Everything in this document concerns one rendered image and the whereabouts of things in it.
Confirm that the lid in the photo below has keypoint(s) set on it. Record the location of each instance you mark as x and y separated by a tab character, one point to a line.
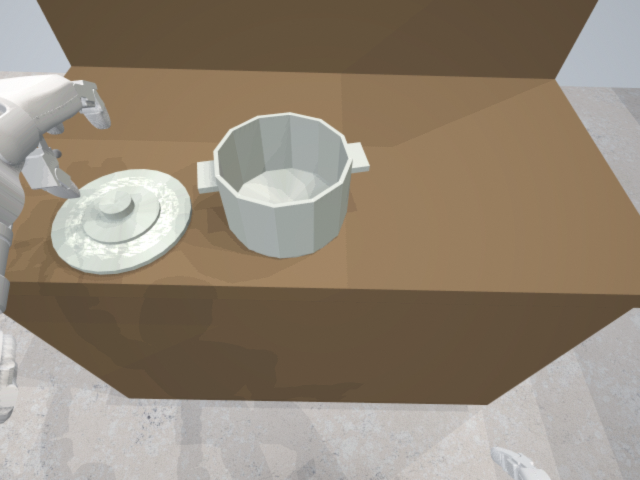
88	241

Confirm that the left robot forearm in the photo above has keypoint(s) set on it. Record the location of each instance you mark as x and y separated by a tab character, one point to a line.
19	137

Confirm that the knob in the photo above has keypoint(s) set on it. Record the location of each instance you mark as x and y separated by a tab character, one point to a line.
116	205

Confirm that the right robot hand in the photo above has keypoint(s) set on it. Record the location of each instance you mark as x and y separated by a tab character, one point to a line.
518	466

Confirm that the left robot hand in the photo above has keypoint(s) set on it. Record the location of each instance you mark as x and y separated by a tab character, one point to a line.
50	100

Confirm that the pot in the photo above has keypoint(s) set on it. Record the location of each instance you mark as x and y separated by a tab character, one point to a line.
284	182

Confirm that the table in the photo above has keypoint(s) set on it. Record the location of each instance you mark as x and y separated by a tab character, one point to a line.
488	238

